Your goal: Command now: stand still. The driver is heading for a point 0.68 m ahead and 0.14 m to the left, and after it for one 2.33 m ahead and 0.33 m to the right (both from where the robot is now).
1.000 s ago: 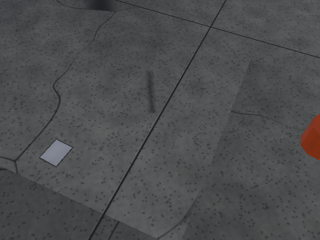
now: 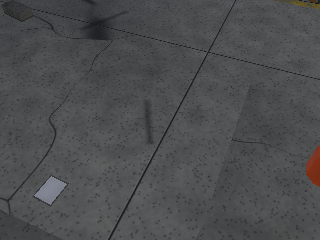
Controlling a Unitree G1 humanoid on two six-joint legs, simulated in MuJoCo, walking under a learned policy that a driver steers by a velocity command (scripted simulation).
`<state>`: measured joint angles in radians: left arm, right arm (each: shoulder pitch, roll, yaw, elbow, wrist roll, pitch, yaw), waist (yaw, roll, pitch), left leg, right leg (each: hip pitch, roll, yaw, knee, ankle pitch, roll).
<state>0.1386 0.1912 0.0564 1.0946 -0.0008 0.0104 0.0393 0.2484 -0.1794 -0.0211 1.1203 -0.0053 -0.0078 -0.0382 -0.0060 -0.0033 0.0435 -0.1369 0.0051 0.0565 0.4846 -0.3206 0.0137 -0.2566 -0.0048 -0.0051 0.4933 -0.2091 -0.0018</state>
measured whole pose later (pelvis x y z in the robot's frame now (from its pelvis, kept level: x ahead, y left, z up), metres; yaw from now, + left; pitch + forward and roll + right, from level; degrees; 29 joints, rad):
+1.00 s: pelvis +0.33 -0.01 -0.02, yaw +0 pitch +2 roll +0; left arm 0.44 0.22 0.05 1.11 -0.01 -0.07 0.01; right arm -0.04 -0.22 -0.06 0.88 0.02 -0.10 0.04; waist 0.05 0.00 0.05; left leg -0.53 0.00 0.07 0.60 -0.09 0.09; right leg 0.00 -0.04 -0.01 0.74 -0.48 0.00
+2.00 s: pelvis +0.57 -0.01 +0.00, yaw +9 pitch +1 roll -2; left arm 0.17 0.32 0.10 0.88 -0.01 0.04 0.04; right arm 0.26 -0.25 -0.06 0.83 -0.03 0.03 -0.04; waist 0.01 -0.04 0.01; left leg -0.23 0.02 0.02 0.49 -0.28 0.03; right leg -0.61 0.09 0.11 0.98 -0.39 0.02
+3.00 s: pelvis +0.57 -0.05 +0.00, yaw -22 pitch +2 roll +1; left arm 0.16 0.29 0.04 0.67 0.01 0.02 0.01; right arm 0.17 -0.26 -0.06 0.71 -0.02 -0.03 -0.01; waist 0.01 -0.05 0.02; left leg -0.28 -0.01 -0.02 0.51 -0.26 -0.01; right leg -0.30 0.07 0.13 0.60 -0.36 -0.01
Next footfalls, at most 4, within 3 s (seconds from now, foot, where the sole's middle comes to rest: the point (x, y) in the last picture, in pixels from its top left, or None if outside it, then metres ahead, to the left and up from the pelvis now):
0.46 right None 0.12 -0.15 -0.77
0.96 left None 0.49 0.09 -0.77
1.46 right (188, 180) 0.79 -0.11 -0.77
1.88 left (143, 222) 0.58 0.10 -0.77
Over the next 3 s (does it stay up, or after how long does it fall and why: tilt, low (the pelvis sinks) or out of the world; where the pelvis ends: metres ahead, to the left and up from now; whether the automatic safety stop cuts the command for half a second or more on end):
stays up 0.57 -0.05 0.00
